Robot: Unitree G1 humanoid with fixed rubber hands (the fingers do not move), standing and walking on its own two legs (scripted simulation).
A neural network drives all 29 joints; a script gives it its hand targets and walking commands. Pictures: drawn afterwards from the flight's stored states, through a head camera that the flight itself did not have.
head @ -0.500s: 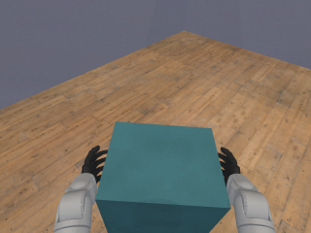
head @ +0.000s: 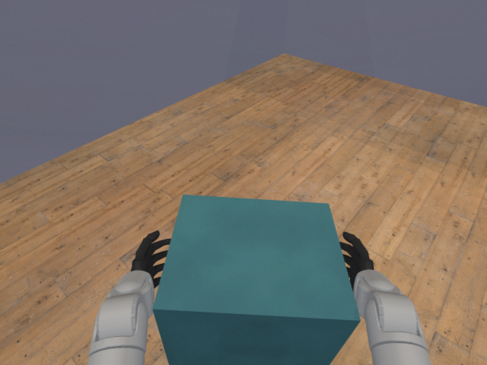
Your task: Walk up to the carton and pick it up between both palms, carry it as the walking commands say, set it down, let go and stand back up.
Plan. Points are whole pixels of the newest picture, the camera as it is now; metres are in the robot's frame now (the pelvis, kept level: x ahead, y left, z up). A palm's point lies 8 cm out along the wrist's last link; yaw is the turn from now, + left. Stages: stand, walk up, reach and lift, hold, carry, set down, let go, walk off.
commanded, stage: carry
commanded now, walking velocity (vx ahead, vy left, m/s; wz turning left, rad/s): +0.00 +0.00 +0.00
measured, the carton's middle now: (249, 294) +0.28 +0.01 -0.05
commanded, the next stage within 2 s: hold in 0.56 s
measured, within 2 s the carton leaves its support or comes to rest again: neither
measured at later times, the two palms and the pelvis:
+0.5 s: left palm (143, 275) +0.27 +0.18 +0.04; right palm (358, 275) +0.28 -0.18 +0.03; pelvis +0.00 +0.00 +0.00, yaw +0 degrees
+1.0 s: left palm (134, 282) +0.27 +0.20 +0.02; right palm (349, 281) +0.27 -0.16 +0.02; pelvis -0.02 +0.01 +0.00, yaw -1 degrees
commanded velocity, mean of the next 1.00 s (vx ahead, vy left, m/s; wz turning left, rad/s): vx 0.00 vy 0.00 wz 0.00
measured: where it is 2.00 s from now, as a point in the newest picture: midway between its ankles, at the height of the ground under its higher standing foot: outside the picture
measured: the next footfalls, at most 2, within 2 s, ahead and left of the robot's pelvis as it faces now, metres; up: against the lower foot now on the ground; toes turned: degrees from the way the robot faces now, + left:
none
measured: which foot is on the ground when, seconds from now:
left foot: down 0.00-1.00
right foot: down 0.00-1.00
